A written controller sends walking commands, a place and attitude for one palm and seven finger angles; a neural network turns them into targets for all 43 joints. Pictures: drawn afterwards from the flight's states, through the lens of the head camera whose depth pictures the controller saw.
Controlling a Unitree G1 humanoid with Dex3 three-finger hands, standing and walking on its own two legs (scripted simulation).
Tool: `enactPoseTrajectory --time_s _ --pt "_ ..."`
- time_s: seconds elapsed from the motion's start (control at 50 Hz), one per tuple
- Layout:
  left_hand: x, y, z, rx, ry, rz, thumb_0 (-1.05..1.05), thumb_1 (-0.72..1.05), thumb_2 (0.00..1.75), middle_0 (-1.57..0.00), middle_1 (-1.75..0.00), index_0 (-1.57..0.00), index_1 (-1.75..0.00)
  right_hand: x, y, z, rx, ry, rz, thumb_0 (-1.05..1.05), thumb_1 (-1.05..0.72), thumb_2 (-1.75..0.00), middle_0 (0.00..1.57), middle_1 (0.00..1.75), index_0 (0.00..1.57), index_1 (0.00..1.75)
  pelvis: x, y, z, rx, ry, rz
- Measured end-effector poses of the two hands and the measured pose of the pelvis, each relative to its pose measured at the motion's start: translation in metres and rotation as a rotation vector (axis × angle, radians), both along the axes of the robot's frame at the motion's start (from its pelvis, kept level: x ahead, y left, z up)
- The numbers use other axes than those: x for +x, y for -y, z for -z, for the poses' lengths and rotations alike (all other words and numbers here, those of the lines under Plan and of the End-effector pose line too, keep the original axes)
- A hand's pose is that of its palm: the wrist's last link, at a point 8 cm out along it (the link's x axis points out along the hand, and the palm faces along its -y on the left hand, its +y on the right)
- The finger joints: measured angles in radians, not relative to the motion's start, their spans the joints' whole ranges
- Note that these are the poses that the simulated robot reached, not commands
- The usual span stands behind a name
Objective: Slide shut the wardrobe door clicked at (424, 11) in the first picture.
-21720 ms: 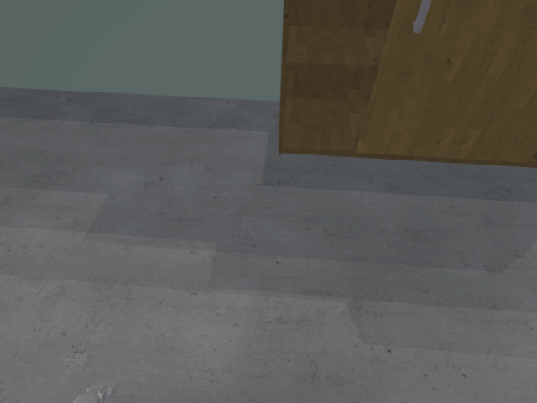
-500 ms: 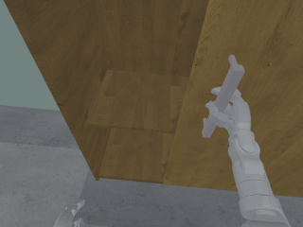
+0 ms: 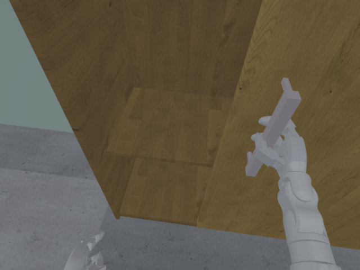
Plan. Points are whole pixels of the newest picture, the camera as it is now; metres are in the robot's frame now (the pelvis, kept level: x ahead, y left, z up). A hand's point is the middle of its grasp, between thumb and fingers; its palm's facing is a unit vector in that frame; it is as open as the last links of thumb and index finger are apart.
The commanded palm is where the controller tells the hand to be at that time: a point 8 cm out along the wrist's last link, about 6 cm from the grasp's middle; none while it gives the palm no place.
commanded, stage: tug the door sideways, standing still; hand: right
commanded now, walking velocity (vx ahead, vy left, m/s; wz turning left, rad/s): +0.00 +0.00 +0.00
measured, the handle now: (265, 133) +0.42 -0.16 +0.10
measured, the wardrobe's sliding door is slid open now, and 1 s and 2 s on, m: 0.42 0.42 0.40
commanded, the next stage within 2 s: step sideways, sliding the door along in 0.90 s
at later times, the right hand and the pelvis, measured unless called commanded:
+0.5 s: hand (258, 148) +0.36 -0.13 +0.11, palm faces +0.12 +0.99 -0.02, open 6.1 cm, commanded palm +0.33 -0.12 +0.11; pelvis -0.01 -0.01 -0.01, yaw -4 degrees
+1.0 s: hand (258, 149) +0.36 -0.13 +0.11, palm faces +0.11 +0.99 -0.04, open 6.1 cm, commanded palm +0.34 -0.16 +0.11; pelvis -0.01 -0.01 -0.01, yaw -5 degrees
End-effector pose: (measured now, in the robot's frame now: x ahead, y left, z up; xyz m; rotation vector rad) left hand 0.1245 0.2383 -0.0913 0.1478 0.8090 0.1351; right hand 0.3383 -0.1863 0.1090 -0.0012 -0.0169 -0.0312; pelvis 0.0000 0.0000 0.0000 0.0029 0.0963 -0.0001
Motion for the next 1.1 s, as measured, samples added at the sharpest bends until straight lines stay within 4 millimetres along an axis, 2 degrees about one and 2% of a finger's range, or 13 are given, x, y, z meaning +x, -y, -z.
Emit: enactPoseTrajectory --time_s 0.14,0.26,0.46,0.68,1.02,1.1 --pt "0.021 0.005 0.002 0.019 -0.017 0.05 0.01 0.9 0.9 -0.2 -0.3 -0.2 -0.3 0.0 0.0 0.0 0.003 -0.001 0.01 0.01 -0.69 -0.79 0.34 1.39 0.33 1.38 0.004 0.002 0.001 0.006 -0.005 0.032" --pt "0.029 0.015 0.006 0.007 -0.024 0.087 0.01 0.9 0.9 -0.2 -0.3 -0.2 -0.3 -0.001 -0.003 -0.001 0.003 -0.013 0.047 0.01 -0.69 -0.82 0.33 1.39 0.33 1.38 0.001 0.004 0.002 0.008 -0.013 0.053" --pt "0.019 0.031 0.015 -0.028 -0.043 0.122 0.01 0.9 0.9 -0.2 -0.3 -0.2 -0.3 -0.002 -0.007 -0.001 -0.014 -0.011 0.083 0.01 -0.72 -0.84 0.29 1.4 0.27 1.4 -0.007 0.006 0.005 0.01 -0.009 0.071" --pt "0.005 0.033 0.022 -0.029 -0.075 0.143 0.01 0.9 0.9 -0.2 -0.3 -0.2 -0.3 -0.003 -0.009 0.0 -0.033 0.0 0.086 0.0 -0.74 -0.82 0.28 1.4 0.22 1.4 -0.012 0.008 0.008 0.016 -0.011 0.086" --pt "0.018 0.036 0.017 -0.029 -0.028 0.176 0.01 0.9 0.9 -0.2 -0.3 -0.2 -0.3 -0.003 -0.008 0.0 -0.036 0.005 0.076 0.0 -0.73 -0.81 0.3 1.4 0.23 1.4 -0.013 0.008 0.008 0.016 -0.013 0.093" --pt "0.019 0.033 0.014 -0.008 -0.049 0.121 0.01 0.9 0.9 -0.2 -0.3 -0.2 -0.3 0.0 -0.002 -0.002 -0.123 0.013 0.04 -0.03 -0.68 -0.8 0.34 1.4 0.26 1.4 -0.014 0.006 0.003 0.009 0.021 0.053"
